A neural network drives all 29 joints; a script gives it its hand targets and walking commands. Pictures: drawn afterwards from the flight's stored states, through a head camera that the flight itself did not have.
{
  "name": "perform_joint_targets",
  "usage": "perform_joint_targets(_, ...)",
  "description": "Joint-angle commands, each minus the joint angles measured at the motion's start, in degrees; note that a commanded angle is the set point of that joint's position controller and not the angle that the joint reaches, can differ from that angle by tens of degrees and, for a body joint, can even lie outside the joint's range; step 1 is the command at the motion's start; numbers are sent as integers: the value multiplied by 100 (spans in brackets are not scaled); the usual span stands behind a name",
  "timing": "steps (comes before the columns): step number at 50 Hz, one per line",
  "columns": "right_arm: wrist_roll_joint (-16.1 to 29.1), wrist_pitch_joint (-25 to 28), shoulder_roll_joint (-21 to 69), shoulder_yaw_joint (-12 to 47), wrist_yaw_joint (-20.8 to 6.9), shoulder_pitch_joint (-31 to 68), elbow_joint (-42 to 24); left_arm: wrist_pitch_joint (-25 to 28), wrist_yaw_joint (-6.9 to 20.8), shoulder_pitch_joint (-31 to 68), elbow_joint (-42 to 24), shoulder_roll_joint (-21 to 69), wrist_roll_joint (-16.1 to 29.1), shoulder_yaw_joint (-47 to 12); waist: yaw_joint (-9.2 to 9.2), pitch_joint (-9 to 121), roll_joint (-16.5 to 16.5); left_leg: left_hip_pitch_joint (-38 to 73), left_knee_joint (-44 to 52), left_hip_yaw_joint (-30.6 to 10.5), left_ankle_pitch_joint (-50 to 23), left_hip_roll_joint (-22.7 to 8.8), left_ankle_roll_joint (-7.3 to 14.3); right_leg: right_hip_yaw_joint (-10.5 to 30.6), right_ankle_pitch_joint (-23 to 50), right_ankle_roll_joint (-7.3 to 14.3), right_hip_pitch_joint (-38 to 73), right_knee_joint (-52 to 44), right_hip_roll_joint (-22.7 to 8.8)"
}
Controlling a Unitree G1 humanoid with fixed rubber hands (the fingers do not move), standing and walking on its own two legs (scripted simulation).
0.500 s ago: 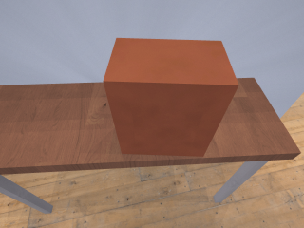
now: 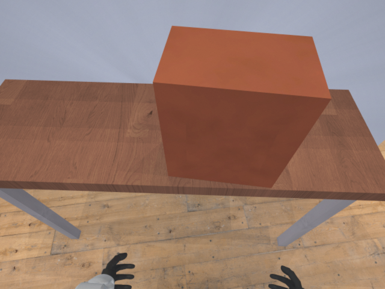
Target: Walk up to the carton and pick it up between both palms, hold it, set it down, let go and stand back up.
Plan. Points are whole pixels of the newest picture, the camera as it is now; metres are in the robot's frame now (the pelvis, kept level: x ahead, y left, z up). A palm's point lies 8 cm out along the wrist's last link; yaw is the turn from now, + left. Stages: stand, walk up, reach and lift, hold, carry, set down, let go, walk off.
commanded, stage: reach and lift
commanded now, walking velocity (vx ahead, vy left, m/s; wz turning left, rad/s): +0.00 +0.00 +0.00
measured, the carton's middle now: (228, 117) +0.45 -0.05 +0.09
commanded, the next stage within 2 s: none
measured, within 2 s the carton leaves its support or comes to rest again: neither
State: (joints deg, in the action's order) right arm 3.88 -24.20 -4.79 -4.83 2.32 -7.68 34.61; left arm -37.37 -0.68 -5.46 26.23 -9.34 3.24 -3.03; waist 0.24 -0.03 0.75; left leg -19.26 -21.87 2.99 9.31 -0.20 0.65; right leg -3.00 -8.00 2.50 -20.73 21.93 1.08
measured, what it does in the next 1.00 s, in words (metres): stands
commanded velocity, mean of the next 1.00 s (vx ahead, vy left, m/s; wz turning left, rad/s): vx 0.00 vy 0.00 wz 0.00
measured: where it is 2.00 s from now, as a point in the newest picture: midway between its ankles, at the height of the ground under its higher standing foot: outside the picture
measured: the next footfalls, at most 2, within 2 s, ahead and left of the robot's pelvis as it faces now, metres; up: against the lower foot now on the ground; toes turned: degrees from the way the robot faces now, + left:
none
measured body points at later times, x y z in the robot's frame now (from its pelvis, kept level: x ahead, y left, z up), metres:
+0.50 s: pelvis -0.01 +0.00 +0.00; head +0.02 +0.00 +0.45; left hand +0.16 +0.20 -0.08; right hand +0.12 -0.22 -0.08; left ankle +0.01 +0.11 -0.74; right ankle +0.03 -0.09 -0.74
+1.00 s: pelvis +0.02 +0.01 +0.01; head +0.04 +0.01 +0.46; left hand +0.21 +0.21 -0.03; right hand +0.16 -0.23 -0.04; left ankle +0.01 +0.11 -0.74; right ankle +0.03 -0.09 -0.74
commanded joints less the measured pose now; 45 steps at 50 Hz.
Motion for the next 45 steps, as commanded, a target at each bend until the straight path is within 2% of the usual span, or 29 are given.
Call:
perform_joint_targets(1, 109, 77, -562, -94, -236, 1263, -1723, 359, -279, 2069, -1537, -941, 468, 130, 149, 2012, 253, -462, 51, -134, 312, -85, 102, 679, 230, -48, 1190, 257, -513)
perform_joint_targets(3, 345, -103, -486, 127, -250, 1047, -1829, 320, -259, 1882, -1567, -1140, 672, 59, 190, 2330, 122, -694, -75, -197, 146, -8, 87, 842, 833, -95, 1488, 457, -590)
perform_joint_targets(5, 543, -252, -458, 300, -189, 746, -1748, 308, -136, 1558, -1358, -1268, 662, 33, 173, 2232, -108, -735, -14, -232, -21, 9, 20, 886, 1067, -83, 1584, 406, -609)
perform_joint_targets(9, 661, -342, -570, 426, 35, 31, -1406, 368, 162, 817, -911, -1214, 371, 86, 64, 1552, -377, 82, 451, -189, -561, -67, -110, 763, 623, -22, 1484, -406, -446)
perform_joint_targets(12, 616, -242, -760, 436, 186, -430, -1511, 357, 305, 187, -996, -1040, 202, 167, -3, 1172, -300, 534, 751, -161, -948, -74, -181, 743, 565, 34, 1561, -868, -277)
perform_joint_targets(14, 560, -131, -851, 416, 257, -624, -1822, 401, 354, -69, -1207, -954, 132, 243, -38, 925, -173, 586, 932, -136, -856, -92, -178, 740, 487, 39, 1581, -1018, -214)
perform_joint_targets(18, 367, 96, -926, 234, 239, -618, -2866, 622, 216, -57, -1837, -909, 170, 297, -124, 680, 63, 171, 1133, -41, 10, -182, -76, 694, -1, 22, 1542, -922, -218)
perform_joint_targets(22, 281, 343, -965, 65, 11, -627, -3537, 968, -65, 32, -2422, -898, 371, 228, -106, 801, 148, -4, 1016, -37, 583, -196, 0, 691, -325, 35, 1373, -621, -270)
perform_joint_targets(26, 363, 595, -887, 104, -154, -1089, -3530, 1256, -242, -248, -2728, -854, 414, 199, -62, 859, 100, 179, 925, -41, 439, -138, 13, 756, -244, 9, 1323, -549, -313)
perform_joint_targets(33, 549, 800, -909, 156, -178, -1651, -3527, 1344, -313, -856, -3047, -801, 313, 188, -76, 718, -55, 474, 1024, -36, 0, -76, -16, 821, 40, -10, 1396, -718, -307)
perform_joint_targets(45, 613, 1146, -1317, -46, -284, -1653, -4215, 1649, -431, -948, -3521, -631, 379, 279, -83, 617, 80, 594, 1058, -128, -191, -66, -63, 838, 361, -32, 1423, -665, -196)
